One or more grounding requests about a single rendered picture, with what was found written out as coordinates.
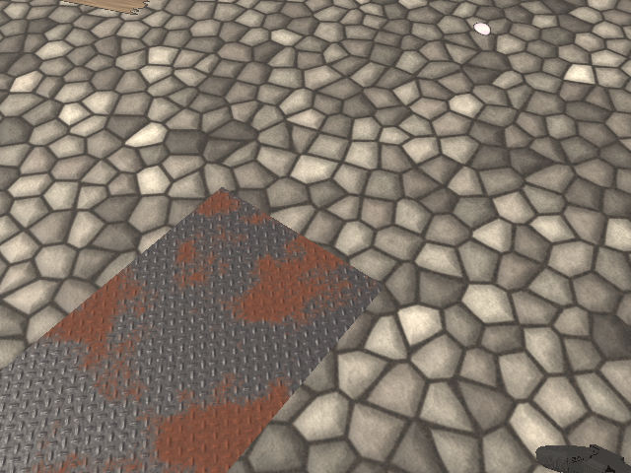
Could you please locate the robot right hand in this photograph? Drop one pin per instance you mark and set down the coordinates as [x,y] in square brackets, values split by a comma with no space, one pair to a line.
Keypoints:
[581,459]

